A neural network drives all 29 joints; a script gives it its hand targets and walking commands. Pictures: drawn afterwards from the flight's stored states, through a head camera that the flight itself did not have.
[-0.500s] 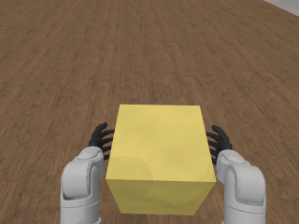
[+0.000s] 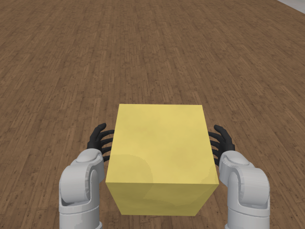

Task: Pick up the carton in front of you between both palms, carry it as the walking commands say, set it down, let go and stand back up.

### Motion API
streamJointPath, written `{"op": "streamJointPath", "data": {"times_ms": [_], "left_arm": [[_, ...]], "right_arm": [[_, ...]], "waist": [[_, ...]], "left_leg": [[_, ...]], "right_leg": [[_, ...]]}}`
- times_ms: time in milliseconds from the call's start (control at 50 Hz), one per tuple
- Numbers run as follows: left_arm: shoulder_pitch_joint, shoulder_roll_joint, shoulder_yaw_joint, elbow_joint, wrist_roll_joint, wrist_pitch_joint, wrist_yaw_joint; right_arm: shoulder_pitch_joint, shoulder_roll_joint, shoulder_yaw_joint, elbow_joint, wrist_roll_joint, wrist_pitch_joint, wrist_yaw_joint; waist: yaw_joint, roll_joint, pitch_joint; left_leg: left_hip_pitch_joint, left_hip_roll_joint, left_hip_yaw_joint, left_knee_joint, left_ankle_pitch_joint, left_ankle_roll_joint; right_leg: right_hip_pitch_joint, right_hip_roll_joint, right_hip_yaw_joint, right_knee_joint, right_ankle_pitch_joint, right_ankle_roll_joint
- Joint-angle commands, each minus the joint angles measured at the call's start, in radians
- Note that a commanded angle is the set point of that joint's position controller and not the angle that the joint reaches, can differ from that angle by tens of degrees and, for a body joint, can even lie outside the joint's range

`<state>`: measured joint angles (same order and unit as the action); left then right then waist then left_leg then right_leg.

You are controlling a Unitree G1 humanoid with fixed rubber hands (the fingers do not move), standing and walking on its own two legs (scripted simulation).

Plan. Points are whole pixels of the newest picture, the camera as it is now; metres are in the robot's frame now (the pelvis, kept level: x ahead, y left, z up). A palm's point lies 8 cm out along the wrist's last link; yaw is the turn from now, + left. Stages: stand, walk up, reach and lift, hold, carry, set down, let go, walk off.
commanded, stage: carry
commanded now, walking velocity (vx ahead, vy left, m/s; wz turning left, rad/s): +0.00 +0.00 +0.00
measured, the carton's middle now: (159, 163) +0.29 +0.00 +0.02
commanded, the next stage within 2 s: none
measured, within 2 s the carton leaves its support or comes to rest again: neither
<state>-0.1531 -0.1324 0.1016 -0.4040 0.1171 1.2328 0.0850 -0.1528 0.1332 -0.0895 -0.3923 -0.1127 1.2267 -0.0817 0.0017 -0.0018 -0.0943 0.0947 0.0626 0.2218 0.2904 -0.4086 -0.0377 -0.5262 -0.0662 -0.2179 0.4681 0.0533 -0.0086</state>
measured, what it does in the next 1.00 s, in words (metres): walks ahead: right foot, then left foot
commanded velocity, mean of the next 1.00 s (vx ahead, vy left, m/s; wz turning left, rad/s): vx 0.00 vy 0.00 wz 0.00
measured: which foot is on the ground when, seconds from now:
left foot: down 0.00-0.04, up 0.06-0.32, down 0.34-1.00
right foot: up 0.00-0.00, down 0.02-1.00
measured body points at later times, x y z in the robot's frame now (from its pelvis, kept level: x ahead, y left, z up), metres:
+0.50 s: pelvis +0.20 +0.00 +0.01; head +0.16 +0.01 +0.46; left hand +0.47 +0.16 +0.10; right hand +0.47 -0.14 +0.10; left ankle +0.18 +0.12 -0.73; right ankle +0.17 -0.09 -0.73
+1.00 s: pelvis +0.21 +0.02 +0.01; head +0.18 +0.02 +0.45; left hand +0.50 +0.17 +0.04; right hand +0.50 -0.14 +0.04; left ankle +0.18 +0.12 -0.73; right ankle +0.17 -0.09 -0.73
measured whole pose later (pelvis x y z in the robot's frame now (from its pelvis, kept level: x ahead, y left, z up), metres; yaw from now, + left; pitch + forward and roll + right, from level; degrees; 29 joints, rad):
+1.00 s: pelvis +0.21 +0.02 +0.01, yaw +0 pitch +2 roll +0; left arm -0.17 -0.14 0.14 0.12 0.23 0.80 0.02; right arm -0.17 0.13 -0.14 0.12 -0.23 0.80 -0.02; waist 0.00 0.00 -0.12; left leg -0.26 0.06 0.18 0.53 -0.31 0.01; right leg -0.23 -0.08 -0.20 0.53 -0.33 0.01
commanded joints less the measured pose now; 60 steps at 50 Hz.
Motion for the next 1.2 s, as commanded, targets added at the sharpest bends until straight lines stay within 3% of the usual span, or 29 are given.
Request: {"op": "streamJointPath", "data": {"times_ms": [0, 20, 40, 60, 80, 100, 120, 140, 200, 240, 280, 320, 340, 360, 380, 440, 500, 620, 780, 920, 1020, 1100, 1180], "left_arm": [[-0.427, -0.832, -0.704, 0.000, -0.408, 0.014, -0.254], [-0.435, -0.824, -0.694, 0.005, -0.405, 0.015, -0.257], [-0.396, -0.829, -0.671, 0.056, -0.395, 0.008, -0.259], [-0.379, -0.862, -0.674, 0.050, -0.405, -0.003, -0.262], [-0.402, -0.906, -0.682, 0.037, -0.406, -0.016, -0.263], [-0.426, -0.949, -0.689, 0.023, -0.408, -0.029, -0.265], [-0.444, -0.976, -0.691, 0.017, -0.411, -0.040, -0.267], [-0.455, -0.990, -0.691, 0.003, -0.415, -0.049, -0.266], [-0.417, -0.984, -0.696, -0.024, -0.418, -0.059, -0.267], [-0.387, -0.960, -0.698, -0.033, -0.411, -0.061, -0.268], [-0.384, -0.935, -0.702, -0.039, -0.405, -0.058, -0.268], [-0.379, -0.909, -0.701, -0.023, -0.390, -0.050, -0.266], [-0.388, -0.892, -0.700, -0.019, -0.387, -0.041, -0.266], [-0.426, -0.883, -0.705, -0.019, -0.390, -0.032, -0.267], [-0.433, -0.877, -0.710, 0.002, -0.391, -0.023, -0.268], [-0.422, -0.851, -0.708, 0.076, -0.374, -0.018, -0.267], [-0.427, -0.858, -0.698, 0.137, -0.355, -0.037, -0.268], [-0.438, -0.892, -0.659, 0.223, -0.307, -0.142, -0.274], [-0.409, -0.860, -0.638, 0.242, -0.251, -0.317, -0.265], [-0.418, -0.789, -0.486, 0.409, -0.128, -0.462, -0.255], [-0.507, -0.821, -0.401, 0.554, -0.075, -0.568, -0.268], [-0.547, -0.886, -0.410, 0.598, -0.077, -0.604, -0.283], [-0.525, -0.919, -0.463, 0.559, -0.108, -0.579, -0.288]], "right_arm": [[-0.413, 0.811, 0.657, -0.009, 0.377, 0.014, 0.251], [-0.437, 0.818, 0.667, -0.014, 0.383, 0.018, 0.251], [-0.425, 0.829, 0.681, -0.008, 0.390, 0.025, 0.250], [-0.418, 0.847, 0.687, -0.004, 0.388, 0.016, 0.252], [-0.463, 0.881, 0.698, -0.018, 0.395, 0.004, 0.254], [-0.501, 0.915, 0.712, -0.037, 0.406, -0.009, 0.255], [-0.523, 0.942, 0.725, -0.055, 0.416, -0.020, 0.254], [-0.530, 0.970, 0.734, -0.064, 0.425, -0.028, 0.252], [-0.460, 0.978, 0.740, -0.073, 0.415, -0.047, 0.241], [-0.433, 0.961, 0.741, -0.084, 0.405, -0.050, 0.237], [-0.424, 0.942, 0.739, -0.091, 0.401, -0.044, 0.237], [-0.422, 0.911, 0.733, -0.082, 0.399, -0.028, 0.244], [-0.433, 0.894, 0.728, -0.063, 0.392, -0.022, 0.248], [-0.443, 0.889, 0.720, -0.033, 0.383, -0.022, 0.253], [-0.428, 0.884, 0.708, -0.001, 0.381, -0.018, 0.257], [-0.395, 0.862, 0.680, 0.085, 0.359, -0.018, 0.260], [-0.399, 0.864, 0.664, 0.145, 0.341, -0.039, 0.262], [-0.428, 0.889, 0.639, 0.207, 0.304, -0.144, 0.270], [-0.426, 0.856, 0.625, 0.219, 0.252, -0.315, 0.265], [-0.424, 0.782, 0.473, 0.393, 0.129, -0.457, 0.255], [-0.506, 0.811, 0.382, 0.536, 0.071, -0.563, 0.262], [-0.545, 0.877, 0.389, 0.578, 0.068, -0.598, 0.276], [-0.524, 0.915, 0.445, 0.539, 0.102, -0.573, 0.282]], "waist": [[0.019, 0.092, -0.184], [0.022, -0.103, -0.309], [0.028, -0.275, -0.428], [0.014, -0.213, -0.428], [0.013, -0.186, -0.416], [0.011, -0.124, -0.379], [0.004, -0.104, -0.357], [0.003, -0.099, -0.348], [0.005, -0.128, -0.374], [0.008, -0.139, -0.382], [0.000, -0.113, -0.361], [0.001, -0.078, -0.331], [0.006, -0.012, -0.307], [0.006, 0.045, -0.272], [0.003, 0.058, -0.241], [-0.001, 0.052, -0.236], [-0.001, 0.045, -0.248], [-0.001, 0.018, -0.266], [-0.001, 0.006, -0.309], [0.000, 0.008, -0.261], [0.001, 0.006, -0.225], [0.001, 0.004, -0.236], [0.001, 0.003, -0.255]], "left_leg": [[-0.181, 0.086, 0.045, 0.358, 0.734, 0.010], [-0.375, 0.047, 0.007, 0.607, 0.290, -0.020], [-0.585, -0.071, -0.077, 0.860, -0.159, -0.038], [-0.603, -0.047, -0.182, 0.936, -0.175, -0.016], [-0.608, -0.015, -0.206, 0.910, -0.150, 0.010], [-0.586, 0.028, -0.216, 0.820, -0.112, 0.022], [-0.533, 0.060, -0.223, 0.670, -0.070, 0.025], [-0.462, 0.047, -0.190, 0.552, -0.051, 0.020], [-0.382, 0.005, -0.133, 0.347, -0.025, 0.014], [-0.353, 0.010, -0.107, 0.263, 0.090, 0.013], [-0.265, 0.026, -0.075, 0.112, 0.308, 0.008], [-0.169, 0.096, -0.110, 0.064, 0.436, 0.007], [-0.187, 0.157, -0.164, 0.099, 0.509, 0.018], [-0.245, 0.161, -0.162, 0.123, 0.506, 0.026], [-0.271, 0.156, -0.154, 0.126, 0.517, 0.021], [-0.264, 0.140, -0.146, 0.165, 0.690, 0.030], [-0.238, 0.133, -0.140, 0.197, 0.807, 0.037], [-0.240, 0.122, -0.131, 0.230, 0.802, 0.046], [-0.238, 0.115, -0.131, 0.238, 0.706, 0.052], [-0.253, 0.116, -0.134, 0.202, 0.595, 0.054], [-0.266, 0.116, -0.140, 0.161, 0.467, 0.055], [-0.260, 0.114, -0.143, 0.150, 0.438, 0.058], [-0.254, 0.114, -0.144, 0.153, 0.447, 0.059]], "right_leg": [[0.487, 0.016, -0.012, -0.117, 0.186, 0.005], [0.752, -0.239, 0.241, 0.014, 0.592, -0.055], [0.935, -0.383, 0.502, -0.042, 0.691, -0.221], [0.843, -0.381, 0.466, -0.096, 0.634, -0.234], [0.789, -0.341, 0.385, -0.110, 0.591, -0.212], [0.706, -0.313, 0.307, -0.125, 0.557, -0.175], [0.626, -0.277, 0.239, -0.149, 0.472, -0.137], [0.560, -0.245, 0.186, -0.170, 0.392, -0.115], [0.551, -0.238, 0.142, -0.175, 0.299, -0.132], [0.547, -0.228, 0.112, -0.148, 0.286, -0.128], [0.480, -0.191, 0.063, -0.106, 0.179, -0.095], [0.373, -0.161, 0.071, -0.076, -0.042, -0.042], [0.347, -0.120, 0.058, -0.068, -0.129, -0.012], [0.375, -0.108, 0.084, -0.080, -0.121, 0.006], [0.385, -0.116, 0.087, -0.063, -0.077, 0.008], [0.394, -0.121, 0.094, 0.009, 0.128, 0.013], [0.386, -0.112, 0.088, 0.037, 0.175, 0.022], [0.401, -0.107, 0.088, 0.065, 0.197, 0.026], [0.422, -0.108, 0.095, 0.071, 0.154, 0.015], [0.393, -0.111, 0.101, 0.028, 0.059, 0.010], [0.370, -0.114, 0.113, -0.017, -0.047, 0.005], [0.371, -0.116, 0.117, -0.028, -0.073, 0.002], [0.376, -0.117, 0.117, -0.026, -0.066, 0.003]]}}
